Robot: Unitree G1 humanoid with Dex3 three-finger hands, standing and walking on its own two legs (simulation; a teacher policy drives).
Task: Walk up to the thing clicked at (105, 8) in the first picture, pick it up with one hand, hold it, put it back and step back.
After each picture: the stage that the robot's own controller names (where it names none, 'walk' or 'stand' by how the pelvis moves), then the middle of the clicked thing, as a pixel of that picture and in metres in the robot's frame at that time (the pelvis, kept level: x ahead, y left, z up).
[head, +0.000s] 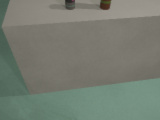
stand; out of the picture +1.03 -0.15 +0.10
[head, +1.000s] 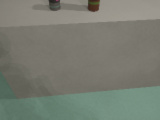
walk; out of the picture +0.93 -0.04 +0.13
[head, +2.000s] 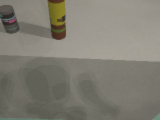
walk; (57, 12) +0.65 +0.17 +0.12
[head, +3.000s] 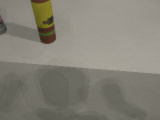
stand; (43, 13) +0.58 +0.18 +0.15
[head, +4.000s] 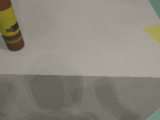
stand; (6, 20) +0.55 +0.28 +0.13
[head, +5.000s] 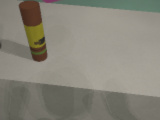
stand; (35, 34) +0.55 +0.21 +0.10
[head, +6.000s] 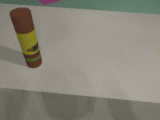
stand; (28, 41) +0.53 +0.22 +0.09
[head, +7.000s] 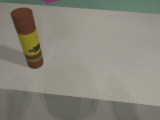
stand; (29, 41) +0.52 +0.22 +0.09
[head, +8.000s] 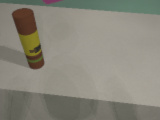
stand; (30, 42) +0.52 +0.21 +0.09
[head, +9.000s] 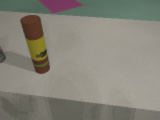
rise first; (37, 47) +0.52 +0.21 +0.10
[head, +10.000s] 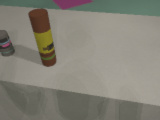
go down; (44, 40) +0.54 +0.20 +0.10
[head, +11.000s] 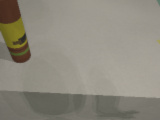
go down; (13, 31) +0.51 +0.19 +0.11
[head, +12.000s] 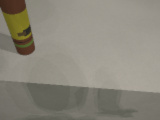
approach; (18, 23) +0.53 +0.19 +0.12
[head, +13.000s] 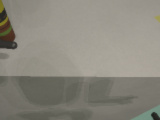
close; out of the picture +0.53 +0.21 +0.16
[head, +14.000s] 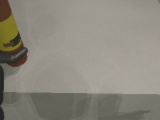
lift; (4, 31) +0.44 +0.20 +0.21
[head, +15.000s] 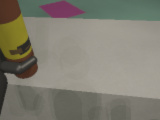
lift; (12, 36) +0.31 +0.18 +0.30
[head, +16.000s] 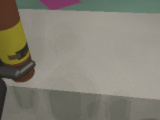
hold; (10, 41) +0.32 +0.18 +0.27
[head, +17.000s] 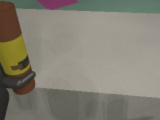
hold; (13, 54) +0.34 +0.19 +0.22
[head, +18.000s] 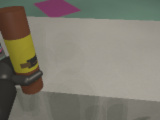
crouch; (22, 54) +0.35 +0.18 +0.22
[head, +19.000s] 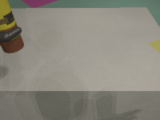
crouch; out of the picture +0.48 +0.21 +0.27
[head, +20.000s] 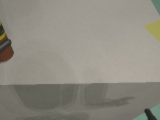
lower; out of the picture +0.51 +0.22 +0.13
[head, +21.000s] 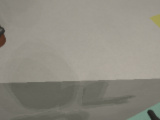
lower; out of the picture +0.53 +0.22 +0.16
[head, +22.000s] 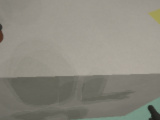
lower; out of the picture +0.53 +0.23 +0.16
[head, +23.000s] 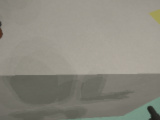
lower; out of the picture +0.54 +0.23 +0.16
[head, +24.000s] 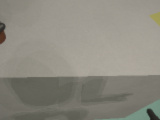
loosen; out of the picture +0.54 +0.22 +0.16
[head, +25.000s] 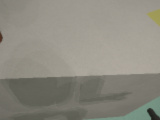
withdraw; out of the picture +0.53 +0.23 +0.16
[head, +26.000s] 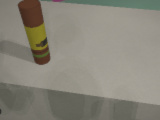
sink last; (36, 35) +0.51 +0.20 +0.13
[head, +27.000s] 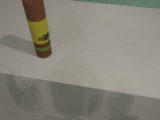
stand; (39, 30) +0.55 +0.22 +0.12
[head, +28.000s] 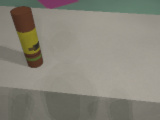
stand; (29, 40) +0.53 +0.22 +0.12
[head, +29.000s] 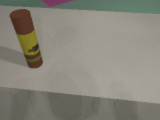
stand; (28, 42) +0.53 +0.23 +0.09
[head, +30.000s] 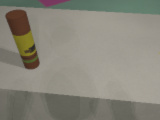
stand; (25, 42) +0.53 +0.24 +0.09
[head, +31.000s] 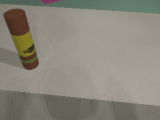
stand; (24, 42) +0.52 +0.24 +0.09
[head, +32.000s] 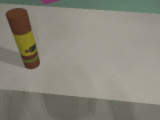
stand; (25, 42) +0.52 +0.23 +0.09
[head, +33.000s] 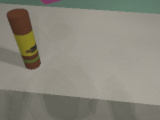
walk; (26, 42) +0.52 +0.23 +0.09
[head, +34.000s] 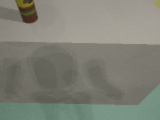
walk; out of the picture +0.68 +0.24 +0.12
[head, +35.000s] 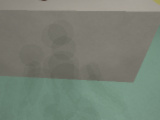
walk; out of the picture +1.03 +0.28 +0.11
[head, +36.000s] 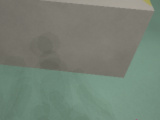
stand; out of the picture +1.19 +0.23 +0.11
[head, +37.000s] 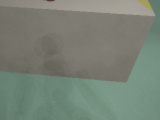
stand; out of the picture +1.15 +0.23 +0.09
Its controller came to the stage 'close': yes
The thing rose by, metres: 0.22
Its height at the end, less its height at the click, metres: +0.00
